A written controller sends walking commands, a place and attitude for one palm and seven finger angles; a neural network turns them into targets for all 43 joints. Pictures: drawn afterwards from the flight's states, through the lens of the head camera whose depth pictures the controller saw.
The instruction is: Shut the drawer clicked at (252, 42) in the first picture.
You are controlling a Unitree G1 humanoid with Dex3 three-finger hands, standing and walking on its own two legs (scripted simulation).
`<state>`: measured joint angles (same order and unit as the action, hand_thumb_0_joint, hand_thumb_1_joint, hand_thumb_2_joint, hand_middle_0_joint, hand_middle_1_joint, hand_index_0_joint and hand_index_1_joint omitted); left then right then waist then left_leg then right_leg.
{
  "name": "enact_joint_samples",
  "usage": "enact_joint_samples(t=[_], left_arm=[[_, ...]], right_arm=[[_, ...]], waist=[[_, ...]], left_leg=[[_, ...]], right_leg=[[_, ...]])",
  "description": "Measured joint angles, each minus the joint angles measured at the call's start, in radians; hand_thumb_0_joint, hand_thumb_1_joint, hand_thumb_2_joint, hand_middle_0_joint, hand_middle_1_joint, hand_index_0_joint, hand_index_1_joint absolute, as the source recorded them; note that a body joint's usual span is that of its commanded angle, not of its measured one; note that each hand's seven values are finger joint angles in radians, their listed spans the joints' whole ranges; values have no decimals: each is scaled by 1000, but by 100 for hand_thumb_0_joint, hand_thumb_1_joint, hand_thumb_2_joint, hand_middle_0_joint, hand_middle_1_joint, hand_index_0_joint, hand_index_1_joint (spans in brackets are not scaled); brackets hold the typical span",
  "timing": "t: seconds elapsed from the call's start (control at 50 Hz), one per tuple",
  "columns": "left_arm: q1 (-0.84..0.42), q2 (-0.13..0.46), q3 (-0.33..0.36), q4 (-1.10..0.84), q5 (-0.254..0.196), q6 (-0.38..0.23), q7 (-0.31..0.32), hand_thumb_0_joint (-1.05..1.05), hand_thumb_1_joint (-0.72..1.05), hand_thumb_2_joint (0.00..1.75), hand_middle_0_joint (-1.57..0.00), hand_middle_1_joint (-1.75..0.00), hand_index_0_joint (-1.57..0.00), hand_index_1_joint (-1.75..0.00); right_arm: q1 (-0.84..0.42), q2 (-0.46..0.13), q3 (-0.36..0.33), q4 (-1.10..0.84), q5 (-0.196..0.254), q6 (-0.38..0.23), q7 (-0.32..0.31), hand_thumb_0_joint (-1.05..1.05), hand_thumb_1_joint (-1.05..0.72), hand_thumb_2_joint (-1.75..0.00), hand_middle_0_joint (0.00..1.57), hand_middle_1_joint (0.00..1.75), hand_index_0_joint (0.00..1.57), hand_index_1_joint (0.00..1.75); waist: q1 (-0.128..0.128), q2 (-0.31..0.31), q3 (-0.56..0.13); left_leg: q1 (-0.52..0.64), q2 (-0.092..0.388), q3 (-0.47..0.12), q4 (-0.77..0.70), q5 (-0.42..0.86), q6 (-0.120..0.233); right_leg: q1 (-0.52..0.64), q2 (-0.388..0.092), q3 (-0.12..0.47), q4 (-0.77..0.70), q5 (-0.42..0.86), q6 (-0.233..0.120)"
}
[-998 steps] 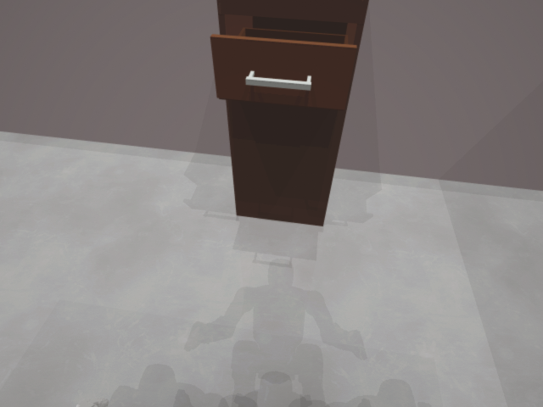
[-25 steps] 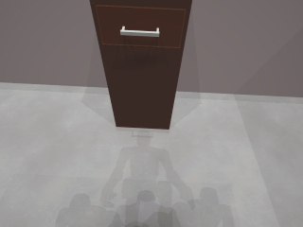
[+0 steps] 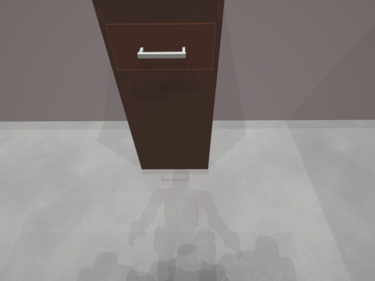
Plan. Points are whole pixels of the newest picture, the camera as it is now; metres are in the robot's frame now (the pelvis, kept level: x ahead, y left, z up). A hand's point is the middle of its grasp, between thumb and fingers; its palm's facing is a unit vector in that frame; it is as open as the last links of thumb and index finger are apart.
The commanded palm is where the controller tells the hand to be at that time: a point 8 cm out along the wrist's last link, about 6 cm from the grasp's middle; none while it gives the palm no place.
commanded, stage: let the arm hang, fingers relaxed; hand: left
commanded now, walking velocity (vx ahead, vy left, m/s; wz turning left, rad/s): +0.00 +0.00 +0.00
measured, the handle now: (162, 52) +0.86 +0.14 +0.05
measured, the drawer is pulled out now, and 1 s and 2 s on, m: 0.00 0.00 0.00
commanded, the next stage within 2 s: look to check the result in 0.14 s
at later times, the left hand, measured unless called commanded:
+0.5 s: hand out of the picture +0.07 +0.22 -0.16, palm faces -0.02 -0.94 -0.33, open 7.4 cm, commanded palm none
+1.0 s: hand out of the picture +0.09 +0.21 -0.16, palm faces -0.04 -0.95 -0.31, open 7.4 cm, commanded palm none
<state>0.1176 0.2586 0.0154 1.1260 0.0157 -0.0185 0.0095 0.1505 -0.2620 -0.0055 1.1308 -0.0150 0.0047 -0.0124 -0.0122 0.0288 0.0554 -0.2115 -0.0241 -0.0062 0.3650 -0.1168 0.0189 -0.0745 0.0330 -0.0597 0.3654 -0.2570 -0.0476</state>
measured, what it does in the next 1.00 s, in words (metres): stands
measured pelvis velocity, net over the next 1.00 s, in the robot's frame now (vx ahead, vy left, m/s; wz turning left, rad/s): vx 0.02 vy -0.01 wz -0.03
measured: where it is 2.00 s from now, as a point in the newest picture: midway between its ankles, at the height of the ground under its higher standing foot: outside the picture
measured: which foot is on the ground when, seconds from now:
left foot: down 0.00-1.00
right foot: down 0.00-1.00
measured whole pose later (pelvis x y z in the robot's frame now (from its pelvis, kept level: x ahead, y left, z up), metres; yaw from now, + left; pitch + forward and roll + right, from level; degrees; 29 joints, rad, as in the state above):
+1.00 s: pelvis +0.02 -0.01 +0.00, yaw -2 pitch -2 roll +0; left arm 0.14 0.27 0.02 1.14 0.01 -0.02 0.01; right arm 0.13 -0.28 0.00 1.14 -0.01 0.01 -0.02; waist -0.01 0.02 0.06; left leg -0.16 0.00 0.02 0.33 -0.14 0.00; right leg -0.01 0.05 -0.03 0.28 -0.24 -0.06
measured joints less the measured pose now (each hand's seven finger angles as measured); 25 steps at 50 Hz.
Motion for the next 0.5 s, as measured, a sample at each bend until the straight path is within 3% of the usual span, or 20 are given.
enact_joint_samples(t=[0.5], left_arm=[[36,26,8,20,-1,5,8,1,90,90,-20,-30,-21,-30]], right_arm=[[-28,-34,-2,-6,4,6,-7,1,-90,-90,20,30,20,30]], waist=[[10,-4,13]], left_leg=[[40,23,14,-23,-23,-18]], right_leg=[[55,22,21,-72,12,-13]])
